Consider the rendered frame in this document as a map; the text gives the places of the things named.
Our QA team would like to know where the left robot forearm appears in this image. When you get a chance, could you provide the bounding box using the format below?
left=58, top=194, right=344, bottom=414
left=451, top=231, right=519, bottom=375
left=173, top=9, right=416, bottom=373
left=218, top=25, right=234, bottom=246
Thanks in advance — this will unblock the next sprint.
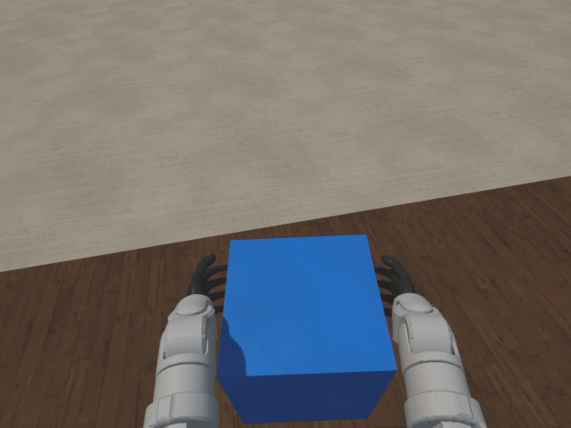
left=143, top=294, right=219, bottom=428

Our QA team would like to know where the carton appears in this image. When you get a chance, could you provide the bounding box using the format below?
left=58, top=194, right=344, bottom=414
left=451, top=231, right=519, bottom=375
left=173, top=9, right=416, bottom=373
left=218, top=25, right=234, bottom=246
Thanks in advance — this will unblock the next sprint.
left=217, top=235, right=398, bottom=424

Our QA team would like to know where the right robot hand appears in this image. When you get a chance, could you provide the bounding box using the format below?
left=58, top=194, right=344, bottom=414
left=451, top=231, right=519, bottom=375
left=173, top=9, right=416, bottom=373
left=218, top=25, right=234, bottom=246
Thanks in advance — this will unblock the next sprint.
left=374, top=255, right=416, bottom=318

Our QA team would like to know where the left robot hand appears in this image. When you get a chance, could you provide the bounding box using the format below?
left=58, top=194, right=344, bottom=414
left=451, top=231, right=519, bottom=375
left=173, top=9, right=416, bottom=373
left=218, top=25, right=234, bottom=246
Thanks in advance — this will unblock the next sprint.
left=186, top=254, right=228, bottom=315

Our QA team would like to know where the right robot forearm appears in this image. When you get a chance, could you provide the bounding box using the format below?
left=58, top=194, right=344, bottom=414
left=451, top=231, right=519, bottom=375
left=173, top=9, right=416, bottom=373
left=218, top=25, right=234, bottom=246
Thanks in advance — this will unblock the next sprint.
left=392, top=293, right=488, bottom=428

